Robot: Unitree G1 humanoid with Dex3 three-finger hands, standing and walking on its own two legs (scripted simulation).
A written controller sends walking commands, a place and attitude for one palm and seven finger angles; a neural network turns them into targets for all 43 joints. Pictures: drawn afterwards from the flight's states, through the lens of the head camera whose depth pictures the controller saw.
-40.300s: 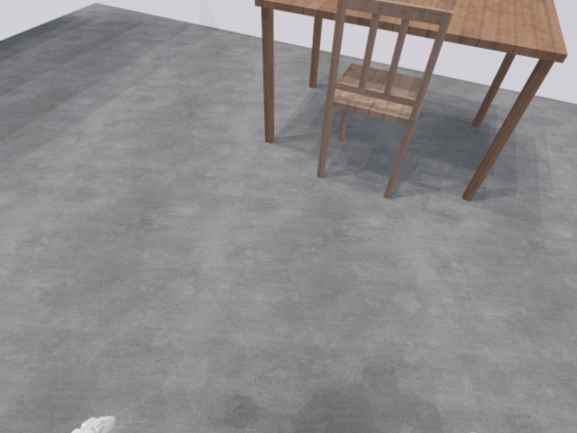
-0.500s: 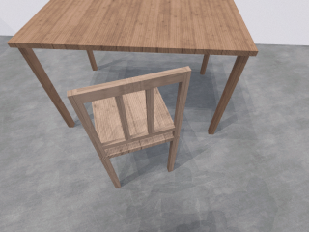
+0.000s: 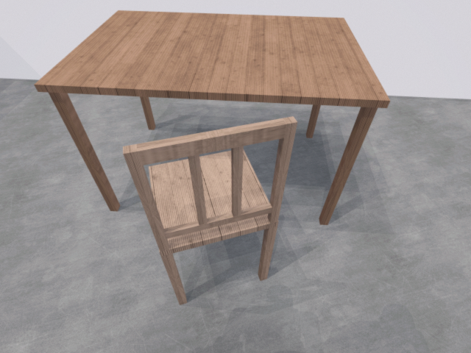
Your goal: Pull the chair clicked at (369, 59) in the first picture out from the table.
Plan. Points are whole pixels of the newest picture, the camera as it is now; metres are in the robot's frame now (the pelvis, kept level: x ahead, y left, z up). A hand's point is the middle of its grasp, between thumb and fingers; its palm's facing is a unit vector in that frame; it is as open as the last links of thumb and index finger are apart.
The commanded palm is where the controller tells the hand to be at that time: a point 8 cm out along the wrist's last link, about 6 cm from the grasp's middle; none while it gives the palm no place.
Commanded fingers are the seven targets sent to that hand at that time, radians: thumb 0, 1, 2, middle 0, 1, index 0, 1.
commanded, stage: look again from close up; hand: left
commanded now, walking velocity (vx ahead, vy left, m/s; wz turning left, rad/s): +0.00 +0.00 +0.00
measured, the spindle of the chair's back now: (198, 191) +0.52 +0.12 -0.09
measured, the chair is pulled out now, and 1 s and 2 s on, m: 0.24 0.24 0.24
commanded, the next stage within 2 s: none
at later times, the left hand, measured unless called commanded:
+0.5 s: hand out of the picture -0.04 +0.17 -0.17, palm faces +0.06 -0.99 -0.15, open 7.3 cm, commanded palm none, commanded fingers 0.00 0.90 0.90 -0.20 -0.30 -0.20 -0.30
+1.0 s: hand out of the picture -0.02 +0.16 -0.17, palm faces +0.07 -0.99 -0.16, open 7.3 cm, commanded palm none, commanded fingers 0.00 0.90 0.90 -0.20 -0.30 -0.20 -0.30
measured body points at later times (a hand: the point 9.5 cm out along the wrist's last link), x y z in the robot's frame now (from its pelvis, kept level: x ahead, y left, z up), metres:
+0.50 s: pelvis -0.01 +0.02 +0.00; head -0.01 +0.02 +0.45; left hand -0.04 +0.22 -0.16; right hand -0.03 -0.19 -0.16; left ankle -0.06 +0.11 -0.73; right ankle +0.04 -0.12 -0.73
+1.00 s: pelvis +0.00 +0.01 +0.00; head -0.01 +0.01 +0.45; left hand -0.03 +0.21 -0.16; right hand -0.02 -0.19 -0.16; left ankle -0.06 +0.11 -0.73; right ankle +0.04 -0.12 -0.73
